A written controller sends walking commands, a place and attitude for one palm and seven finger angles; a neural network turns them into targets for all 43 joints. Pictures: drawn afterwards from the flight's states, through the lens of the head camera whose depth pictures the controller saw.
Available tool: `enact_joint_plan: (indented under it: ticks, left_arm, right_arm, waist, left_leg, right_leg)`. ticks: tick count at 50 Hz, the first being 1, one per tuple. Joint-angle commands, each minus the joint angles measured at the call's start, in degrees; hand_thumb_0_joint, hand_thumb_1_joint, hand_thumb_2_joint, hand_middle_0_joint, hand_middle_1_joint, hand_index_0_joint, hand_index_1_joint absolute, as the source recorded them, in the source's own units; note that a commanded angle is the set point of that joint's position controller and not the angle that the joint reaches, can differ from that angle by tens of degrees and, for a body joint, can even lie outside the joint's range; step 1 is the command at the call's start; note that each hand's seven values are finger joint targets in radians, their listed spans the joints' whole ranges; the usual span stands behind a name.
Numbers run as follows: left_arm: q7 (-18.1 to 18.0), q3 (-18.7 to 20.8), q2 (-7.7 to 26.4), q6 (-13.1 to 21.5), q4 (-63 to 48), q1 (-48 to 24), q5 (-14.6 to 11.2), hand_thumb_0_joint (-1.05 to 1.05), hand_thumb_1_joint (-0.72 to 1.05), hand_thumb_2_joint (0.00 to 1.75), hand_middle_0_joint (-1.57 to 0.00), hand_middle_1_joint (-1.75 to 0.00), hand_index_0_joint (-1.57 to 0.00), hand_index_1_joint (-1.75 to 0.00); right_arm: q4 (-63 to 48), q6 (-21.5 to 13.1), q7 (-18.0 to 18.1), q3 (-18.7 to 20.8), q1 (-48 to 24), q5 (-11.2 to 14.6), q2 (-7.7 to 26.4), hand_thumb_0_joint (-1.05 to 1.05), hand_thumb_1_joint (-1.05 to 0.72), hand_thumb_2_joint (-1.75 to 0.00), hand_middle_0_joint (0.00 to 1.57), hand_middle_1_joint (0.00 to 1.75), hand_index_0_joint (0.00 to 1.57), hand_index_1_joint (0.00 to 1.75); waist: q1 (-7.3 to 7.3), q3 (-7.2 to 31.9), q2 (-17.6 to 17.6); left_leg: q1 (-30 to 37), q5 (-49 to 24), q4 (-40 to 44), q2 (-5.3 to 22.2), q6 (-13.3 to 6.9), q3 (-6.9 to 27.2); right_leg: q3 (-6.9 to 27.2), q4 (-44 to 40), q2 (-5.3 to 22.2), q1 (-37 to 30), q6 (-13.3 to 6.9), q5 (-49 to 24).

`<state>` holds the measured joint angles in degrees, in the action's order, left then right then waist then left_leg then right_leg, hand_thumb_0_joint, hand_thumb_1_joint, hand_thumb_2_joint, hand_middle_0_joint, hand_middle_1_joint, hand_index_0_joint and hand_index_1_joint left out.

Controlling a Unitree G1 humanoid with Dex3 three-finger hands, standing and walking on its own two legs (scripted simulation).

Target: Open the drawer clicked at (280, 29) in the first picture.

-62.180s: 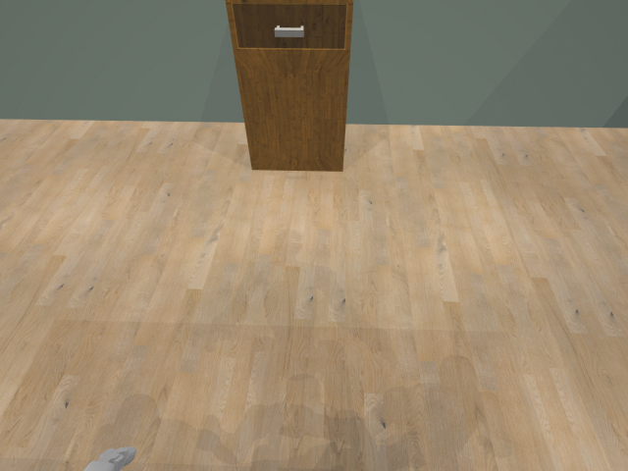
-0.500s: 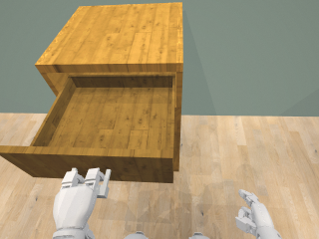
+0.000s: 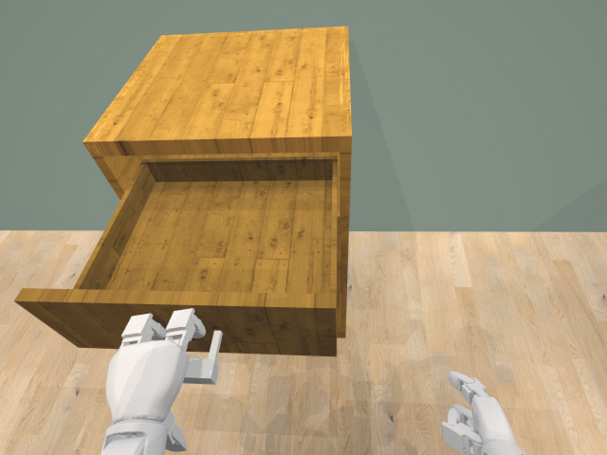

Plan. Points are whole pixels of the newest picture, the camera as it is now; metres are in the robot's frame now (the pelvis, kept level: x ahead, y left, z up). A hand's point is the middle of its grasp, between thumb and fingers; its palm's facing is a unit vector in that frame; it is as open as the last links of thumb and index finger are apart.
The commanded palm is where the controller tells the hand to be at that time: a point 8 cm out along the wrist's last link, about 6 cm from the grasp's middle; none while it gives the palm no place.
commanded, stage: lift the hand off the handle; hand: left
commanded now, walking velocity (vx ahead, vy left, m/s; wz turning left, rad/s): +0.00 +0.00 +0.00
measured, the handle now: (180, 353) +0.25 +0.21 -0.02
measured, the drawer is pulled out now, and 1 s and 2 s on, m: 0.30 0.30 0.30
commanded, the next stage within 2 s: draw the hand back to the body in 1.00 s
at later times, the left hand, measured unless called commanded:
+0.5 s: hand (157, 361) +0.21 +0.20 +0.06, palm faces +0.04 -0.14 -0.99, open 13.3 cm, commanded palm +0.19 +0.19 +0.13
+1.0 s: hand (128, 327) +0.22 +0.20 +0.13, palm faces +0.11 -0.17 -0.98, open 13.9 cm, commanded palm +0.19 +0.20 +0.18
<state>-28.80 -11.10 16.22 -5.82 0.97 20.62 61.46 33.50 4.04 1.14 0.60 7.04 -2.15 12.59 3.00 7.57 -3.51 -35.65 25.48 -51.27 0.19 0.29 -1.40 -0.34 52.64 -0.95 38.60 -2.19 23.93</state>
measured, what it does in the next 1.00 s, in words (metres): stands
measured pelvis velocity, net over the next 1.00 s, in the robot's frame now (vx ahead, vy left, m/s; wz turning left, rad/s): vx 0.03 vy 0.01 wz -0.01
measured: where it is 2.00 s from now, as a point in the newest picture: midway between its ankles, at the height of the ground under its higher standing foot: outside the picture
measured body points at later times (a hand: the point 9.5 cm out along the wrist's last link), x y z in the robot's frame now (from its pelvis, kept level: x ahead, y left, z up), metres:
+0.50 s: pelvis +0.02 +0.00 +0.02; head +0.04 -0.04 +0.47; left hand +0.21 +0.20 +0.11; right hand +0.25 -0.20 -0.07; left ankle +0.00 +0.13 -0.69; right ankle +0.02 -0.09 -0.69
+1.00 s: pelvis +0.03 +0.01 +0.04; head +0.02 -0.04 +0.49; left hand +0.21 +0.21 +0.19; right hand +0.26 -0.19 -0.04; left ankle +0.00 +0.13 -0.69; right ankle +0.02 -0.09 -0.69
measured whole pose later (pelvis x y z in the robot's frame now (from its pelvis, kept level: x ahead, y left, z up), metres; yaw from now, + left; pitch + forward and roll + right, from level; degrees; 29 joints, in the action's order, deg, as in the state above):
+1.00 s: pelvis +0.03 +0.01 +0.04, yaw -1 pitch +1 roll +0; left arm -9.8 -7.6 22.4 -5.4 -25.3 26.1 54.8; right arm 31.3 5.2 -2.5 -0.9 5.6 -0.3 14.0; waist 6.8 3.4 -6.1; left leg -14.1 19.4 -32.3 0.5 -0.2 -1.8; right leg 0.4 33.1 -1.5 16.9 -1.5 17.5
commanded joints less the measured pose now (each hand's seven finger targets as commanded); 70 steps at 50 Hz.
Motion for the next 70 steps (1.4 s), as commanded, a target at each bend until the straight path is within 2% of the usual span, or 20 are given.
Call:
enact_joint_plan:
  ticks: [1,8,11,18,22,27,31,32,35,39,41,44,45,47,50,57,61,65,66,70]
  left_arm:
    - [-1.21,3.49,5.67,-0.30,-14.56,-7.15,0.28,0.00,-0.50,0.30,-0.30,-1.20,-0.30,-1.20]
    - [1.67,4.87,7.99,0.75,-18.14,-7.51,0.17,0.00,-0.50,0.30,-0.30,-1.20,-0.30,-1.20]
    - [2.32,4.35,7.71,1.72,-22.17,-7.38,0.08,0.00,-0.50,0.30,-0.30,-1.20,-0.30,-1.20]
    - [4.10,6.46,9.27,2.34,-25.65,-4.21,-1.15,0.00,-0.50,0.30,-0.30,-1.20,-0.30,-1.20]
    - [5.41,5.23,8.39,2.21,-28.80,-2.87,-1.61,0.00,-0.50,0.30,-0.30,-1.20,-0.30,-1.20]
    - [7.19,8.06,10.98,2.51,-32.07,1.61,-2.71,0.00,-0.50,0.30,-0.30,-1.20,-0.30,-1.20]
    - [8.82,10.24,12.29,0.91,-29.48,2.73,-3.01,0.00,-0.50,0.30,-0.30,-1.20,-0.30,-1.20]
    - [9.63,8.16,10.69,0.34,-29.64,3.12,-2.96,0.00,-0.50,0.30,-0.30,-1.20,-0.30,-1.20]
    - [12.20,7.66,11.19,-0.95,-32.93,2.64,-4.83,0.00,-0.50,0.30,-0.30,-1.20,-0.30,-1.20]
    - [15.17,9.34,13.65,-0.95,-35.49,2.69,-5.99,0.00,-0.50,0.30,-0.30,-1.20,-0.30,-1.20]
    - [15.64,9.85,14.48,-0.38,-38.33,-0.13,-5.84,0.00,-0.50,0.30,-0.30,-1.20,-0.30,-1.20]
    - [16.54,8.60,13.14,0.68,-38.63,-0.36,-5.83,0.00,-0.50,0.30,-0.30,-1.20,-0.30,-1.20]
    - [16.39,10.52,15.07,0.94,-39.53,-1.48,-5.74,0.00,-0.50,0.30,-0.30,-1.20,-0.30,-1.20]
    - [17.05,8.42,11.71,0.59,-36.08,2.08,-5.89,0.00,-0.50,0.30,-0.30,-1.20,-0.30,-1.20]
    - [17.73,8.70,11.93,0.18,-33.65,0.79,-6.08,0.00,-0.50,0.30,-0.30,-1.20,-0.30,-1.20]
    - [17.69,9.04,13.39,0.82,-38.60,-2.35,-4.94,0.00,-0.50,0.30,-0.30,-1.20,-0.30,-1.20]
    - [16.70,13.47,15.95,1.72,-38.70,0.72,-6.47,0.00,-0.50,0.30,-0.30,-1.20,-0.30,-1.20]
    - [17.38,11.64,13.51,1.36,-38.10,3.58,-7.09,0.00,-0.50,0.30,-0.30,-1.20,-0.30,-1.20]
    - [17.55,13.69,15.02,0.94,-38.62,3.72,-7.81,0.00,-0.50,0.30,-0.30,-1.20,-0.30,-1.20]
    - [18.61,13.53,16.24,0.82,-40.00,3.82,-7.83,0.00,-0.50,0.30,-0.30,-1.20,-0.30,-1.20]
  right_arm:
    - [-10.58,-2.83,-0.02,1.79,-8.39,0.58,5.37,0.00,-0.90,-0.90,0.20,0.30,0.20,0.30]
    - [-10.58,-2.80,-0.38,1.57,-8.49,0.68,4.89,0.00,-0.90,-0.90,0.20,0.30,0.20,0.30]
    - [-11.07,-2.98,-1.03,1.64,-8.52,0.39,4.88,0.00,-0.90,-0.90,0.20,0.30,0.20,0.30]
    - [-10.79,-3.22,-1.64,1.59,-9.09,0.59,4.43,0.00,-0.90,-0.90,0.20,0.30,0.20,0.30]
    - [-11.25,-3.47,-2.38,1.36,-8.72,0.41,4.29,0.00,-0.90,-0.90,0.20,0.30,0.20,0.30]
    - [-11.50,-3.54,-2.70,1.09,-8.91,0.63,4.17,0.00,-0.90,-0.90,0.20,0.30,0.20,0.30]
    - [-11.04,-3.02,-2.85,0.50,-11.07,1.58,4.34,0.00,-0.90,-0.90,0.20,0.30,0.20,0.30]
    - [-11.01,-2.96,-3.18,0.35,-10.30,1.61,4.27,0.00,-0.90,-0.90,0.20,0.30,0.20,0.30]
    - [-11.51,-2.48,-3.15,0.44,-11.21,2.27,4.52,0.00,-0.90,-0.90,0.20,0.30,0.20,0.30]
    - [-12.34,-2.06,-2.77,-0.06,-11.06,2.18,4.78,0.00,-0.90,-0.90,0.20,0.30,0.20,0.30]
    - [-12.70,-1.96,-2.81,-0.38,-12.42,2.29,5.04,0.00,-0.90,-0.90,0.20,0.30,0.20,0.30]
    - [-12.61,-1.97,-3.04,-0.11,-10.50,1.88,4.79,0.00,-0.90,-0.90,0.20,0.30,0.20,0.30]
    - [-12.58,-1.93,-3.01,-0.04,-10.89,2.04,4.99,0.00,-0.90,-0.90,0.20,0.30,0.20,0.30]
    - [-12.45,-2.17,-3.52,-0.27,-10.08,2.09,4.47,0.00,-0.90,-0.90,0.20,0.30,0.20,0.30]
    - [-12.01,-1.71,-3.79,-0.31,-11.03,2.64,4.90,0.00,-0.90,-0.90,0.20,0.30,0.20,0.30]
    - [-13.03,-1.94,-3.63,-0.41,-10.46,2.01,4.68,0.00,-0.90,-0.90,0.20,0.30,0.20,0.30]
    - [-12.90,-2.15,-3.31,-0.43,-11.55,2.49,5.12,0.00,-0.90,-0.90,0.20,0.30,0.20,0.30]
    - [-12.86,-1.73,-3.94,-0.22,-10.62,2.64,5.22,0.00,-0.90,-0.90,0.20,0.30,0.20,0.30]
    - [-13.05,-1.88,-3.91,-0.21,-12.00,3.11,5.49,0.00,-0.90,-0.90,0.20,0.30,0.20,0.30]
    - [-13.60,-1.50,-3.69,-0.23,-10.49,2.84,5.67,0.00,-0.90,-0.90,0.20,0.30,0.20,0.30]
  waist:
    - [-0.48,8.41,3.98]
    - [0.62,7.29,4.16]
    - [0.94,8.45,1.30]
    - [1.56,7.23,2.57]
    - [1.72,7.50,2.85]
    - [2.69,7.98,4.61]
    - [2.94,3.88,4.79]
    - [3.01,4.61,4.28]
    - [2.89,4.95,3.49]
    - [3.37,3.80,4.43]
    - [3.14,2.45,2.33]
    - [3.30,2.19,2.69]
    - [3.30,1.91,2.96]
    - [3.51,0.92,3.32]
    - [3.23,-1.04,4.80]
    - [4.07,4.62,0.86]
    - [3.88,3.73,1.59]
    - [3.49,1.63,2.84]
    - [3.40,1.73,2.22]
    - [3.63,2.19,3.04]
  left_leg:
    - [8.58,-9.16,8.84,-1.58,-1.89,0.64]
    - [12.00,-11.16,11.13,-1.70,-2.01,0.49]
    - [14.56,-14.02,11.75,-1.56,-1.85,0.68]
    - [16.58,-16.70,13.28,-1.30,-1.74,0.49]
    - [18.13,-18.81,13.93,-1.11,-1.84,0.52]
    - [18.84,-21.24,14.81,-1.22,-1.86,0.22]
    - [18.39,-19.75,17.06,-1.07,-1.45,0.22]
    - [18.66,-20.28,17.21,-1.07,-1.59,-0.28]
    - [19.97,-21.60,18.71,-0.95,-1.78,-0.50]
    - [20.98,-20.62,20.10,-0.89,-2.23,-0.84]
    - [22.32,-20.50,20.79,-0.47,-1.97,-0.10]
    - [23.39,-20.42,21.35,-0.22,-2.18,-0.32]
    - [23.74,-20.79,21.51,0.00,-1.94,-0.20]
    - [23.43,-20.44,21.85,0.03,-1.99,-0.40]
    - [22.47,-19.80,23.24,0.09,-1.50,-0.35]
    - [24.69,-21.50,23.13,0.33,-1.96,-0.16]
    - [25.09,-23.74,22.66,0.48,-1.45,0.50]
    - [24.22,-24.05,22.94,0.73,-1.39,0.02]
    - [24.12,-23.95,23.18,0.88,-1.25,0.57]
    - [24.38,-24.04,23.43,0.95,-1.58,0.16]
  right_leg:
    - [0.85,-12.67,-0.42,-7.68,-0.39,-7.29]
    - [1.55,-14.86,-0.47,-11.05,-0.40,-9.25]
    - [1.69,-15.01,-0.55,-11.95,-0.92,-11.29]
    - [2.52,-16.47,-0.57,-14.97,-0.68,-15.83]
    - [2.57,-17.02,-0.38,-15.92,-0.55,-17.05]
    - [3.63,-18.09,-0.07,-19.50,-0.27,-22.17]
    - [4.49,-20.42,-0.03,-21.07,-0.29,-21.89]
    - [3.78,-20.12,0.18,-21.31,-0.01,-21.89]
    - [3.20,-21.16,0.55,-24.21,0.36,-23.98]
    - [2.81,-23.47,0.82,-25.27,0.89,-21.73]
    - [3.78,-24.73,0.73,-24.50,0.24,-19.97]
    - [1.97,-25.49,0.60,-23.73,0.38,-17.23]
    - [2.85,-25.76,0.53,-23.69,0.18,-17.56]
    - [1.77,-25.92,0.40,-23.53,0.17,-16.22]
    - [1.99,-26.48,0.27,-23.94,0.30,-16.54]
    - [1.51,-26.08,0.34,-26.13,-0.33,-16.32]
    - [2.92,-26.20,0.13,-26.79,-0.62,-21.28]
    - [1.63,-26.04,0.41,-25.42,-0.11,-21.48]
    - [2.29,-25.98,0.17,-26.11,-0.43,-21.59]
    - [1.30,-26.14,0.70,-26.29,0.19,-21.46]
